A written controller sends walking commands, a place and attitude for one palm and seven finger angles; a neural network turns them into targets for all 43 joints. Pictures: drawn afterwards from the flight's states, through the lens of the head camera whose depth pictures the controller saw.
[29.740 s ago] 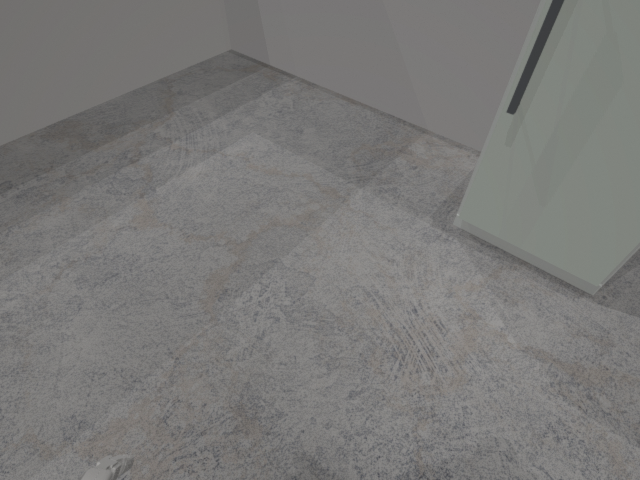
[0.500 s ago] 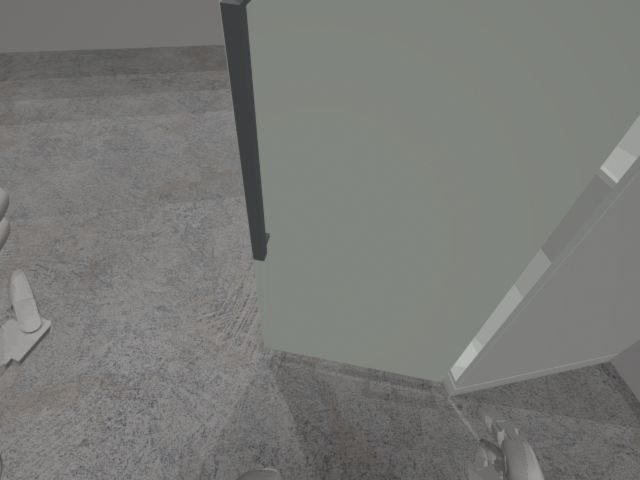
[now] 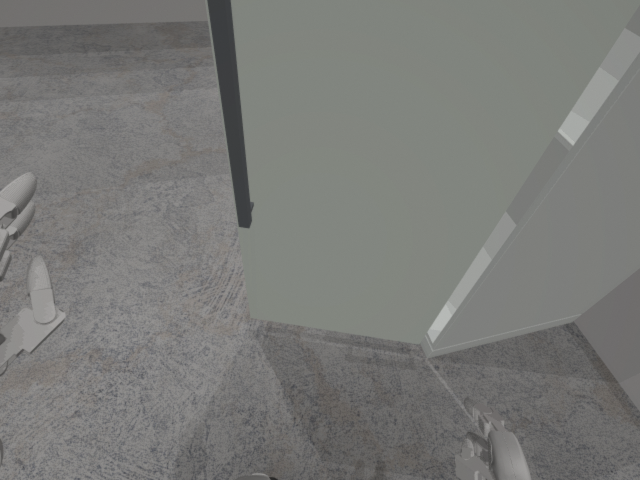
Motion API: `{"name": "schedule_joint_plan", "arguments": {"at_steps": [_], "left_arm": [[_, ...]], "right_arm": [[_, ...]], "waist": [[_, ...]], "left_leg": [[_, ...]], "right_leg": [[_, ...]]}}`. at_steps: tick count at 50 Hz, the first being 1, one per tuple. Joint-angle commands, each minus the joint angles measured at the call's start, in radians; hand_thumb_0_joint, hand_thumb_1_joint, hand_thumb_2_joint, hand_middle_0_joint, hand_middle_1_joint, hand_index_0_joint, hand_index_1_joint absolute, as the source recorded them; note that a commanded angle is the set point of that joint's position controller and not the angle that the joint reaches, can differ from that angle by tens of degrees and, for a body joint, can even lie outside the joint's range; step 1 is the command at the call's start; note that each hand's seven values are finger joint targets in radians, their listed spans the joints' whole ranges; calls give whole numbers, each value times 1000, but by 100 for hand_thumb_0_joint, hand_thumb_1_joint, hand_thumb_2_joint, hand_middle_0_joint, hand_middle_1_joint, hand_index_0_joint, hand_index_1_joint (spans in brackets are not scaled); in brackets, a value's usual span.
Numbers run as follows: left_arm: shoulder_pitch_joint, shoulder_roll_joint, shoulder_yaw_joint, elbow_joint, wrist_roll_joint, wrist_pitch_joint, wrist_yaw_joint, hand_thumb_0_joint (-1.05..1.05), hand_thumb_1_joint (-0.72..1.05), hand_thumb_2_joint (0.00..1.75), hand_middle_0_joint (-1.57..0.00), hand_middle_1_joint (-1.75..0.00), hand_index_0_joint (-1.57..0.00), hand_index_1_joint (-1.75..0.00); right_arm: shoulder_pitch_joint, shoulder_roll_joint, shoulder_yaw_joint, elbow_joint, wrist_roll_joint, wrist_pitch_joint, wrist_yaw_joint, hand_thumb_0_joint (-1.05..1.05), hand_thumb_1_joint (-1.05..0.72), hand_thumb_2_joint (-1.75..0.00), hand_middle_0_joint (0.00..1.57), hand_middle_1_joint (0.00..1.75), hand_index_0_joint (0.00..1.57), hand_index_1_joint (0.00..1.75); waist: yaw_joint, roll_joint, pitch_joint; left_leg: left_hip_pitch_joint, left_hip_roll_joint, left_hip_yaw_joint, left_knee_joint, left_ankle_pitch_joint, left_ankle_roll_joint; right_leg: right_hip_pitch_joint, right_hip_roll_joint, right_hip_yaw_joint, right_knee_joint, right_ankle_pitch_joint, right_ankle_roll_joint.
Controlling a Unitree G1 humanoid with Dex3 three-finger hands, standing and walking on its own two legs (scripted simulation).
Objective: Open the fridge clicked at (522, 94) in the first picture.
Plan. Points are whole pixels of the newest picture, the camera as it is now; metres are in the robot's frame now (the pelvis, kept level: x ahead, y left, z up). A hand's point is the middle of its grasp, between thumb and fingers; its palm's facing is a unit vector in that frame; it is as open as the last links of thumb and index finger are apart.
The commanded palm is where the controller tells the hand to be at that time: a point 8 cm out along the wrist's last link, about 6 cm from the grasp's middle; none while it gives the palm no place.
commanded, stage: stop stepping back and stand still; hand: left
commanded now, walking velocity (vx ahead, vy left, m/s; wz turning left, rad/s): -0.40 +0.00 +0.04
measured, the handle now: (238, 124) +0.62 +0.21 +0.08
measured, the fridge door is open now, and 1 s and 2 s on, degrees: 67 67 67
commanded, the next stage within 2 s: let the arm hang, fingers relaxed in 0.82 s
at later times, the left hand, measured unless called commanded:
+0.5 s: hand out of the picture +0.09 +0.29 +0.16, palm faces +0.57 -0.76 -0.30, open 7.4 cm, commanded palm +0.02 +0.31 +0.18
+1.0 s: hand out of the picture +0.09 +0.29 +0.06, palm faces +0.35 -0.81 -0.47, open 7.4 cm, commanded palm none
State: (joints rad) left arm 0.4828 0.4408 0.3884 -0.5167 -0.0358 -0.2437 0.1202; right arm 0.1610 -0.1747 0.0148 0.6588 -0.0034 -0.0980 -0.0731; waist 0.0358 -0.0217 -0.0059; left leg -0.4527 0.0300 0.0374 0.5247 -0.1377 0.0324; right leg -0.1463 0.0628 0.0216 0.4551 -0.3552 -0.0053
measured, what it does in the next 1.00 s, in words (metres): walks backwards: left foot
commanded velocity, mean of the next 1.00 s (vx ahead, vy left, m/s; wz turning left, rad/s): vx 0.08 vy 0.00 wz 0.00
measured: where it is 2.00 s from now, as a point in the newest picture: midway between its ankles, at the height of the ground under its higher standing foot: outside the picture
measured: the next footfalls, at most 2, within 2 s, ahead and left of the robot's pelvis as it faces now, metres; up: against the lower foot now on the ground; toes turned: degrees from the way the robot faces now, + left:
left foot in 0.50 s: -0.08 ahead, +0.14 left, +0.00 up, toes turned +6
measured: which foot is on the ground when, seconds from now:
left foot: down 0.00-0.26, up 0.28-0.48, down 0.50-1.00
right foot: down 0.00-1.00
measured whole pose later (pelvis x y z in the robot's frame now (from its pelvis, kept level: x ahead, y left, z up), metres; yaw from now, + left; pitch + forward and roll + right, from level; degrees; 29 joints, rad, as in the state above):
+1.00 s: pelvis -0.11 +0.01 -0.01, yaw +5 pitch +0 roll -1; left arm 0.37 0.37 0.25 -0.07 0.02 -0.10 0.07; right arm 0.24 -0.31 -0.03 0.73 -0.02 -0.08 0.00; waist 0.00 0.05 -0.04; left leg -0.37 0.03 0.01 0.67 -0.30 0.00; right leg -0.37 -0.01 -0.11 0.70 -0.35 -0.03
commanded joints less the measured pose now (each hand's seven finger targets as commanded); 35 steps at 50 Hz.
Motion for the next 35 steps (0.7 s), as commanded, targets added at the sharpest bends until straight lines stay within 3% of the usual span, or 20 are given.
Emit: {"name": "schedule_joint_plan", "arguments": {"at_steps": [1,2,3,5,7,9,11,12,13,14,18,23,24,25,26,27,28,29,33,35], "left_arm": [[-7,233,204,-204,-23,-38,28,0,90,90,-20,-30,-20,-30],[33,204,186,-224,-39,-37,23,0,90,90,-20,-30,-20,-30],[69,197,179,-229,-43,-40,11,0,90,90,-20,-30,-20,-30],[91,166,184,-220,-36,-16,10,0,90,90,-20,-30,-20,-30],[167,165,200,-217,-46,-3,25,0,90,90,-20,-30,-20,-30],[181,167,200,-222,-45,4,32,0,90,90,-20,-30,-20,-30],[172,185,205,-206,-31,15,37,0,90,90,-20,-30,-20,-30],[143,210,208,-215,-21,14,41,0,90,90,-20,-30,-20,-30],[104,262,237,-242,-20,16,51,0,90,90,-20,-30,-20,-30],[-1,221,190,-254,-22,8,57,0,90,90,-20,-30,-20,-30],[-175,138,85,-93,0,20,54,0,90,90,-20,-30,-20,-30],[-221,115,47,-56,35,1,76,0,90,90,-20,-30,-20,-30],[-237,116,45,-107,30,-7,73,0,90,90,-20,-30,-20,-30],[-230,128,60,-156,27,-20,74,0,90,90,-20,-30,-20,-30],[-222,150,86,-190,32,-28,77,0,90,90,-20,-30,-20,-30],[-177,180,123,-180,25,-36,72,0,90,90,-20,-30,-20,-30],[-153,238,182,-203,18,-35,66,0,90,90,-20,-30,-20,-30],[-114,182,151,-211,22,-32,63,0,90,90,-20,-30,-20,-30],[40,162,167,-137,15,-18,63,0,90,90,-20,-30,-20,-30],[59,159,171,-79,13,-17,62,0,90,90,-20,-30,-20,-30]], "right_arm": [[-52,-157,-54,-195,7,-27,-24,0,-90,-90,20,30,20,30],[-49,-152,-60,-201,0,-30,-7,0,-90,-90,20,30,20,30],[-60,-152,-69,-201,-16,-48,6,0,-90,-90,20,30,20,30],[-69,-160,-72,-201,-16,-64,12,0,-90,-90,20,30,20,30],[-51,-161,-75,-224,-7,-64,15,0,-90,-90,20,30,20,30],[-57,-166,-75,-245,2,-62,9,0,-90,-90,20,30,20,30],[-61,-165,-76,-250,1,-53,-1,0,-90,-90,20,30,20,30],[-51,-154,-81,-241,2,-48,-5,0,-90,-90,20,30,20,30],[-51,-159,-82,-229,-9,-46,-7,0,-90,-90,20,30,20,30],[-24,-156,-73,-190,-23,-47,-10,0,-90,-90,20,30,20,30],[-11,-145,-50,-148,-7,-62,-26,0,-90,-90,20,30,20,30],[19,-161,-60,-132,-12,-116,-47,0,-90,-90,20,30,20,30],[32,-178,-63,-139,-11,-122,-42,0,-90,-90,20,30,20,30],[20,-198,-68,-160,-11,-123,-37,0,-90,-90,20,30,20,30],[17,-185,-61,-172,-6,-124,-26,0,-90,-90,20,30,20,30],[18,-154,-54,-157,-11,-129,-19,0,-90,-90,20,30,20,30],[14,-148,-54,-136,-24,-133,-18,0,-90,-90,20,30,20,30],[10,-134,-51,-149,-26,-133,-9,0,-90,-90,20,30,20,30],[3,-164,-52,-153,-10,-124,6,0,-90,-90,20,30,20,30],[7,-167,-55,-154,-11,-105,6,0,-90,-90,20,30,20,30]], "waist": [[-30,157,-285],[-20,273,-346],[-3,340,-324],[0,280,-197],[-9,274,-146],[-18,287,-121],[-21,179,-86],[-25,-27,-66],[-14,-213,-40],[-35,-198,28],[-71,-75,-10],[-40,0,-15],[-46,81,-31],[-40,244,-26],[-34,296,-15],[-41,219,-31],[-45,282,-30],[-50,236,9],[-36,195,-52],[-45,123,-56]], "left_leg": [[515,91,-73,-75,822,30],[574,188,-177,-124,902,72],[499,242,-242,-189,735,95],[168,273,-230,-339,134,114],[61,206,-162,-390,-240,78],[-70,146,-119,-400,-480,28],[-122,52,-35,-267,-523,-24],[-1,-39,43,33,-423,-58],[69,-92,-8,419,-319,-71],[-18,-64,-73,616,-269,-69],[78,15,-26,440,-183,-50],[240,-20,32,-102,-276,6],[261,23,-37,-189,-321,21],[299,147,-235,-241,-308,71],[304,257,-379,-287,-229,104],[289,275,-382,-313,-196,117],[260,283,-398,-344,-255,127],[198,276,-390,-332,-227,134],[132,180,-125,-161,-125,63],[-2,139,-86,-74,-177,38]], "right_leg": [[-169,-36,-23,202,655,90],[-221,1,0,310,137,67],[-215,14,31,358,-190,47],[-71,19,1,426,-177,23],[-12,7,-61,267,-120,2],[110,32,-137,137,-63,-7],[126,-4,-108,-22,-112,-22],[-92,-148,60,-230,-273,-58],[-392,-388,420,-413,-502,-156],[-438,-461,438,-410,-405,-210],[-363,-277,139,-281,-311,-87],[-212,-232,119,-143,-200,-80],[-206,-184,89,-19,-166,-60],[-285,-96,22,154,-92,-23],[-351,-49,-58,283,-42,8],[-352,-52,-51,337,-83,15],[-360,-63,-33,408,-109,16],[-321,-70,-29,395,-94,11],[-49,-39,-116,39,54,10],[96,-73,-48,-7,84,-20]]}}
